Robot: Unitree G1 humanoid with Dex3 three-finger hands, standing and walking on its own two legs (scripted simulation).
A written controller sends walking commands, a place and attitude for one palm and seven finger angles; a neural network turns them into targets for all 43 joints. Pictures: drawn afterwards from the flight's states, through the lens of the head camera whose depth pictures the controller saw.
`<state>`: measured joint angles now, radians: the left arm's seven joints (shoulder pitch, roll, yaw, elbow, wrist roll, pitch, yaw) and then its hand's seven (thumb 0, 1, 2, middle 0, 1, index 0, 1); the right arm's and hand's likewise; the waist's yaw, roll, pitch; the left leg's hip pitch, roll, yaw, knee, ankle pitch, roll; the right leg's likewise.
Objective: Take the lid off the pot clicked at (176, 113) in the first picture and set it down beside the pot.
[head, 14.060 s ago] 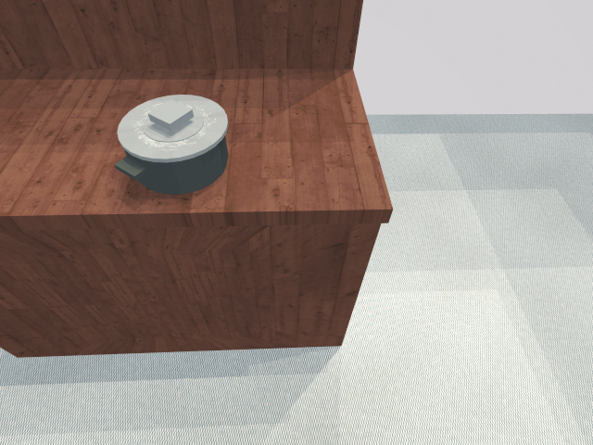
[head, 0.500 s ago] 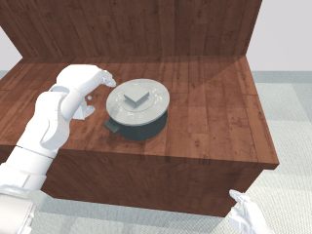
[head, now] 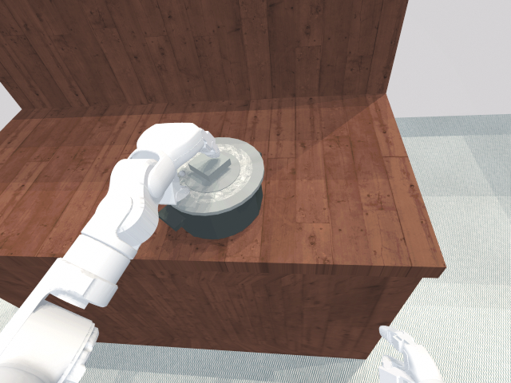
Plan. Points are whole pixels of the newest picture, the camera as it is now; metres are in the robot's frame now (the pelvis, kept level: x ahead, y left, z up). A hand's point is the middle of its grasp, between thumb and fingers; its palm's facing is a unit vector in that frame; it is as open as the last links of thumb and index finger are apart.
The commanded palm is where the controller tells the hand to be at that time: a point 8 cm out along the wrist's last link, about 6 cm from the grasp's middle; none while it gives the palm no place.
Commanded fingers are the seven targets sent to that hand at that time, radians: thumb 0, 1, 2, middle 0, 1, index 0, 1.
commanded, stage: move the open hand above the knob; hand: left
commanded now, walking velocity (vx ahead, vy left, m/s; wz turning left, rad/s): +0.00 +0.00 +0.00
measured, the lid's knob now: (209, 163) +0.46 +0.11 +0.10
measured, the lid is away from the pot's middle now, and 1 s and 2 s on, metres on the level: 0.01 0.01 0.01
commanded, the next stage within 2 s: none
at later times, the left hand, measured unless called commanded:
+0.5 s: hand (193, 121) +0.45 +0.11 +0.20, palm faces -0.09 -0.08 -0.99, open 10.1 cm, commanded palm +0.41 +0.11 +0.23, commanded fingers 0.00 -0.33 1.51 -0.84 -0.08 -0.84 -0.08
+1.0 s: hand (210, 154) +0.41 +0.08 +0.16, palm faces -0.18 +0.03 -0.98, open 10.1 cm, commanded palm +0.41 +0.11 +0.23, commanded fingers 0.00 -0.33 1.51 -0.84 -0.08 -0.84 -0.08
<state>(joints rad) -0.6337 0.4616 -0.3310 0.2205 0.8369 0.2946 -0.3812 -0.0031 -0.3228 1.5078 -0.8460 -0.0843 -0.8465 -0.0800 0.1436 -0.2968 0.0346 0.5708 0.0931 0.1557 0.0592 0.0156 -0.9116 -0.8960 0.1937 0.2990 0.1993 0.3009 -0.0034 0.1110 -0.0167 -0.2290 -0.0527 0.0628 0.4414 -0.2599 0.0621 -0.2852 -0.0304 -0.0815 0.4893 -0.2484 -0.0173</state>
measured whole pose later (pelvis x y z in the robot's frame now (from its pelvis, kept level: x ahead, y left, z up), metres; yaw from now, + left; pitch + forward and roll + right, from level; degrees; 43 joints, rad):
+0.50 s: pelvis +0.00 -0.01 +0.00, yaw -1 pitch +3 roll +1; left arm -0.94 0.40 -0.28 0.60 0.84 0.32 -0.28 0.00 -0.32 1.51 -0.85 -0.09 -0.85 -0.08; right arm 0.17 -0.28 0.05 0.64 0.09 0.12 0.02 0.01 -0.91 -0.90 0.19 0.30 0.20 0.30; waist -0.03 0.09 -0.05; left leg -0.23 -0.05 0.08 0.42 -0.25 0.05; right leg -0.30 -0.02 -0.06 0.48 -0.24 -0.02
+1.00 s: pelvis +0.00 -0.01 +0.00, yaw +0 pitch +2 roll +1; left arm -0.80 0.40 -0.41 0.38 0.84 0.28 -0.35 0.00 -0.32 1.51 -0.85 -0.09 -0.85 -0.08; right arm 0.12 -0.28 0.04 0.61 0.08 0.12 0.01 0.01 -0.91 -0.90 0.19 0.30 0.20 0.30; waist -0.02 0.10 -0.02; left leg -0.21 -0.05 0.06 0.43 -0.25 0.05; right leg -0.27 -0.02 -0.08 0.49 -0.25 -0.03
